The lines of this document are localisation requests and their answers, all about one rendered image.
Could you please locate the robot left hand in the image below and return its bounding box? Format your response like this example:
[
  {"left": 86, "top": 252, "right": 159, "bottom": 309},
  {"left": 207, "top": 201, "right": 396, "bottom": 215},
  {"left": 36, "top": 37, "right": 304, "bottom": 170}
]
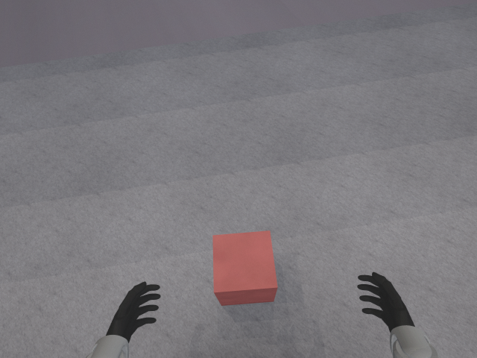
[{"left": 106, "top": 282, "right": 161, "bottom": 344}]

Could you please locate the robot left forearm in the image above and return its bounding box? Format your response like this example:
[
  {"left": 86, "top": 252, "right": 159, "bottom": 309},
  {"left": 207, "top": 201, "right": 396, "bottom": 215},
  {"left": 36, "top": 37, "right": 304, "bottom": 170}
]
[{"left": 86, "top": 335, "right": 129, "bottom": 358}]

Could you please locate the robot right forearm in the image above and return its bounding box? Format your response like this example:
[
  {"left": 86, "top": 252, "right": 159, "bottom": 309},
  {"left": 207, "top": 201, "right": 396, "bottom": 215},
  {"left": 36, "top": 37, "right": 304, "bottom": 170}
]
[{"left": 390, "top": 325, "right": 441, "bottom": 358}]

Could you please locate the robot right hand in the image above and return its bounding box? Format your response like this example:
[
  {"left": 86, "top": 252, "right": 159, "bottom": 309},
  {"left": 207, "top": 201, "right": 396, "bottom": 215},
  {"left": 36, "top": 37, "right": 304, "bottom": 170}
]
[{"left": 357, "top": 272, "right": 415, "bottom": 332}]

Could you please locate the carton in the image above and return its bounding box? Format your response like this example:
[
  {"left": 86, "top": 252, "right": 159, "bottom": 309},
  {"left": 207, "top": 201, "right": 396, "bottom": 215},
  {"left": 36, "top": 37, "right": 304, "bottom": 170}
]
[{"left": 212, "top": 230, "right": 278, "bottom": 306}]

